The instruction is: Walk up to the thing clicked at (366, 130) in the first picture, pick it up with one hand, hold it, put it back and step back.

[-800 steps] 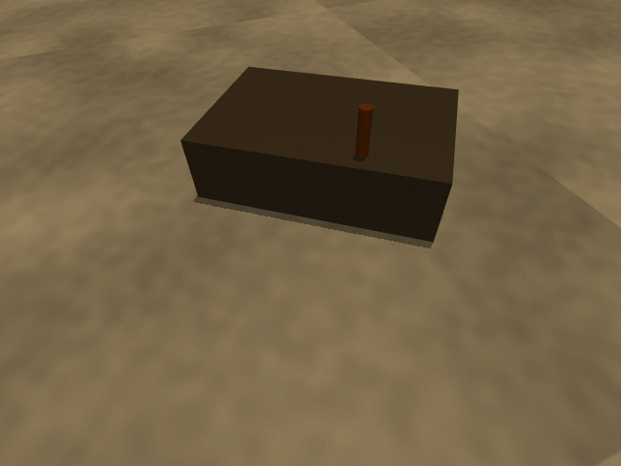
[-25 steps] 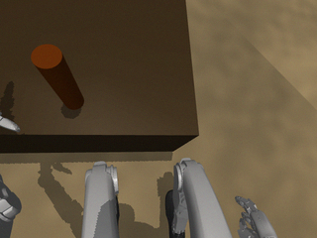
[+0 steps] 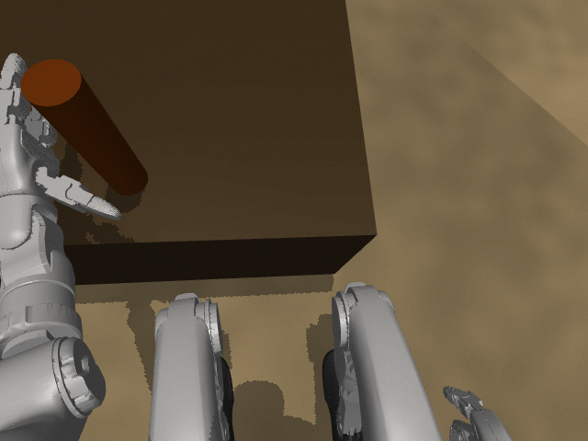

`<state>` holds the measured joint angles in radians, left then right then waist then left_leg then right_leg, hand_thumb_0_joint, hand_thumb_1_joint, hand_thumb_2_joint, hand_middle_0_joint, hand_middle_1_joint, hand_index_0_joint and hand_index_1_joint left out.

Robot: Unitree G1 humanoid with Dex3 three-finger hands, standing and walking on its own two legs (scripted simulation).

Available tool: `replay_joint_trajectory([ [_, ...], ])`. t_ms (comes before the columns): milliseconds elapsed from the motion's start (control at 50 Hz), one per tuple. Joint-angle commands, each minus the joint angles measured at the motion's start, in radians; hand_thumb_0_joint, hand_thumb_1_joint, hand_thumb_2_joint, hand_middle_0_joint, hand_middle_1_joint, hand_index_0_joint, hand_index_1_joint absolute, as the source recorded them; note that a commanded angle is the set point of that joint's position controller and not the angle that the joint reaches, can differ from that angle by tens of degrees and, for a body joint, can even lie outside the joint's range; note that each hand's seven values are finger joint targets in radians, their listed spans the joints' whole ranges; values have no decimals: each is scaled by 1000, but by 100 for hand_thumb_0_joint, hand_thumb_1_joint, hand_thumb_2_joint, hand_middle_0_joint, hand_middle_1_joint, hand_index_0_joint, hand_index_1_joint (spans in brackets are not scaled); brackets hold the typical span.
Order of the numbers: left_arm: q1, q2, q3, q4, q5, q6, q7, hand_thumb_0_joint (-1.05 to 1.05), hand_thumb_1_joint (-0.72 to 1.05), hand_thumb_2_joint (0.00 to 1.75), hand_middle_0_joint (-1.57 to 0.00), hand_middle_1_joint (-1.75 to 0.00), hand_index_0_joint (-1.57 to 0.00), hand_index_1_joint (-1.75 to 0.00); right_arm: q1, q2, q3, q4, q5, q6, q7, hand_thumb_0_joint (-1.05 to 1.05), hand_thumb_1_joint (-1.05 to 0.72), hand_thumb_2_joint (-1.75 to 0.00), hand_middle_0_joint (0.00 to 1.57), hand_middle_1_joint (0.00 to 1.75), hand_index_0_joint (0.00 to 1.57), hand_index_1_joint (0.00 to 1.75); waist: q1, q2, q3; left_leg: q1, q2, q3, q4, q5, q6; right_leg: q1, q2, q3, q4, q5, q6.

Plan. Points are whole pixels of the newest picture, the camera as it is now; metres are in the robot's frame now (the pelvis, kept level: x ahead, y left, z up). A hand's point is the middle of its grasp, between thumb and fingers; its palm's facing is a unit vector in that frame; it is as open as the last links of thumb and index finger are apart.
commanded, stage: close in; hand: left
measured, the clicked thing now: (99, 141) +0.49 +0.23 +0.00
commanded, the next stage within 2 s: rest palm in 0.10 s
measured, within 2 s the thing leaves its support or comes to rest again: leaves its support in 1.72 s
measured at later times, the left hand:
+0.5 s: hand (105, 160) +0.47 +0.23 +0.00, palm faces +0.16 -0.99 -0.02, open 17.3 cm
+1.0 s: hand (110, 152) +0.49 +0.22 -0.01, palm faces +0.15 -0.99 -0.03, open 12.5 cm
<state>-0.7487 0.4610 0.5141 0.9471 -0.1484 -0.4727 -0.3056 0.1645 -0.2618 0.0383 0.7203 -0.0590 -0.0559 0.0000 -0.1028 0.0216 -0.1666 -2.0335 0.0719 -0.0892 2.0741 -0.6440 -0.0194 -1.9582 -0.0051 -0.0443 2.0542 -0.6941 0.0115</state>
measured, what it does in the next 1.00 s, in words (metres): stands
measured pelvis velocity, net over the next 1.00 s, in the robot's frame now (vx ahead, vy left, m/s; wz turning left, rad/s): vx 0.00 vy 0.00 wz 0.00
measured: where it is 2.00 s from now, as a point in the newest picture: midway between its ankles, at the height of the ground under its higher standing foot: (282, 424)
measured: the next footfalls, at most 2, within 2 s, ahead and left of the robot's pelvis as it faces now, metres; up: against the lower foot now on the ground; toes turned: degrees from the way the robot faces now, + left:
none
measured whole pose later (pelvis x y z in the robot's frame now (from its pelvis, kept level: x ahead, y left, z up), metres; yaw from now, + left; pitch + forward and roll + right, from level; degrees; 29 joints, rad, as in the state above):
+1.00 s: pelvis +0.00 +0.00 +0.00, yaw +0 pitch +34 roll -4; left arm -0.76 0.41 0.45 0.97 -0.09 -0.56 -0.19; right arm 0.15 -0.27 0.02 0.70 -0.07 0.02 0.03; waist -0.11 0.00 -0.14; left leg -2.03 0.07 -0.09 2.09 -0.66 -0.02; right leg -1.96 0.00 -0.04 2.08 -0.71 0.01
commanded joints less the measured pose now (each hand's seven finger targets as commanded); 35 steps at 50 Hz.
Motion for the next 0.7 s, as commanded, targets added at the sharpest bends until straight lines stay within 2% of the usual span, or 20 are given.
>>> replay_joint_trajectory([
  [0, -259, 212, 14, -189, -13, -62, 40, 0, -60, 0, -4, -6, -7, -3, 125, -185, -81, -62, 6, -11, -6, 0, -92, -90, 20, 30, 20, 30, 4, 45, -563, 412, -28, 45, -220, 106, 45, 336, 24, -7, -294, 168, -37],
  [60, -268, 184, -3, -241, -5, -83, 64, 0, -61, 0, -5, -6, -7, -3, 113, -177, -85, -76, 4, -4, 3, 0, -93, -90, 20, 30, 20, 30, 14, 75, -582, 442, -27, 47, -235, 100, 41, 338, 26, -2, -297, 158, -42],
  [80, -293, 168, -25, -268, 6, -88, 70, 0, -61, 0, -4, -6, -7, -3, 116, -176, -90, -73, 1, -2, 4, 0, -92, -90, 20, 30, 20, 30, 11, 111, -588, 471, -27, 47, -242, 101, 38, 324, 24, -5, -292, 161, -45],
  [100, -284, 162, -23, -265, 9, -92, 80, 0, -61, 0, -4, -6, -7, -3, 115, -182, -94, -75, 1, 0, 7, 0, -93, -90, 20, 30, 20, 30, 10, 110, -594, 496, -24, 36, -253, 98, 34, 311, 27, -13, -284, 157, -49],
  [120, -276, 147, -36, -276, 19, -96, 83, 0, -61, 0, -4, -5, -7, -3, 116, -188, -99, -71, 0, 3, 5, 0, -93, -90, 20, 30, 20, 30, 11, 147, -608, 544, -23, 25, -264, 120, 29, 280, 24, -25, -265, 178, -55],
  [180, -282, 153, -41, -321, 24, -109, 101, 0, -61, 0, -4, -5, -6, -3, 120, -190, -102, -74, -3, 10, 10, 0, -93, -90, 20, 30, 20, 30, 18, 162, -662, 587, -25, 24, -260, 191, 28, 314, 24, -26, -259, 234, -56],
  [240, -261, 95, -74, -291, 18, -113, 110, 0, -61, 0, -7, -3, -8, -2, 105, -182, -100, -72, -2, 13, 11, 0, -92, -90, 20, 30, 20, 30, -1, 123, -591, 532, -26, 30, -258, 143, 35, 300, 25, -21, -279, 201, -50],
  [280, -241, 140, -37, -289, 25, -124, 120, 0, -61, 0, -7, -2, -8, -1, 106, -186, -102, -68, -4, 17, 12, 0, -93, -90, 20, 30, 20, 30, 20, 122, -605, 526, -28, 32, -250, 159, 35, 314, 26, -21, -268, 212, -51],
  [320, -213, 103, -58, -261, 27, -131, 121, 0, -61, 0, -7, -2, -8, -1, 98, -183, -102, -73, -5, 21, 18, 0, -92, -90, 20, 30, 20, 30, 12, 95, -601, 527, -26, 30, -247, 161, 38, 311, 27, -24, -263, 210, -49],
  [340, -244, 82, -77, -285, 23, -138, 117, 0, -58, 0, -12, -7, -14, -5, 100, -180, -100, -73, -6, 22, 19, 0, -92, -90, 20, 30, 20, 30, 0, 103, -610, 521, -27, 35, -238, 169, 39, 321, 25, -22, -264, 225, -47],
  [360, -253, 110, -51, -288, 17, -143, 119, 0, -54, 3, -15, -11, -16, -9, 96, -186, -100, -73, -5, 24, 20, 0, -92, -90, 20, 30, 20, 30, 6, 102, -613, 520, -27, 33, -234, 168, 39, 318, 25, -21, -256, 223, -47],
  [400, -264, 140, -49, -285, 28, -150, 121, 0, -55, 5, -21, -16, -23, -14, 99, -186, -99, -75, -8, 28, 21, 0, -93, -90, 20, 30, 20, 30, 9, 98, -632, 514, -27, 39, -229, 173, 41, 335, 28, -18, -258, 226, -46],
  [460, -270, 122, -63, -257, 31, -155, 114, 0, -55, 9, -27, -22, -28, -20, 101, -183, -97, -73, -10, 34, 23, 0, -93, -90, 20, 30, 20, 30, -2, 100, -639, 514, -28, 39, -224, 168, 41, 330, 27, -18, -253, 224, -46],
  [480, -286, 140, -54, -259, 29, -156, 118, 0, -55, 10, -27, -22, -29, -20, 105, -183, -97, -75, -8, 35, 23, 0, -93, -90, 20, 30, 20, 30, -2, 79, -634, 494, -28, 44, -218, 156, 43, 343, 28, -11, -262, 216, -43],
  [520, -296, 142, -63, -246, 31, -157, 111, 0, -53, 12, -31, -25, -32, -23, 104, -184, -96, -69, -10, 37, 23, 0, -93, -90, 20, 30, 20, 30, -7, 84, -637, 491, -27, 48, -208, 161, 45, 351, 28, -6, -263, 222, -40],
  [560, -295, 147, -54, -243, 25, -152, 105, 0, -50, 16, -36, -29, -37, -28, 108, -183, -95, -67, -10, 41, 23, 0, -93, -90, 20, 30, 20, 30, 4, 95, -652, 501, -28, 53, -206, 165, 46, 351, 28, -1, -265, 224, -42],
  [580, -307, 140, -64, -240, 25, -149, 102, 0, -50, 17, -39, -32, -40, -30, 111, -182, -94, -71, -10, 43, 23, 0, -93, -90, 20, 30, 20, 30, -8, 91, -656, 489, -29, 52, -205, 153, 46, 365, 26, 1, -269, 217, -39],
  [600, -287, 125, -59, -209, 25, -145, 104, 0, -48, 18, -39, -33, -41, -31, 116, -181, -94, -69, -11, 44, 24, 0, -93, -90, 20, 30, 20, 30, -6, 75, -638, 477, -29, 52, -207, 144, 46, 363, 27, -4, -269, 209, -38],
  [620, -288, 144, -47, -199, 24, -144, 109, 0, -46, 20, -41, -35, -43, -33, 114, -182, -92, -68, -6, 45, 24, 0, -93, -90, 20, 30, 20, 30, -1, 60, -612, 456, -28, 49, -214, 122, 45, 350, 27, -7, -268, 185, -40],
  [680, -275, 135, -55, -182, 31, -146, 106, 0, -42, 24, -47, -40, -49, -38, 105, -182, -91, -72, -6, 50, 25, 0, -93, -90, 20, 30, 20, 30, -2, 66, -592, 448, -28, 49, -215, 104, 45, 325, 29, -14, -258, 169, -44],
])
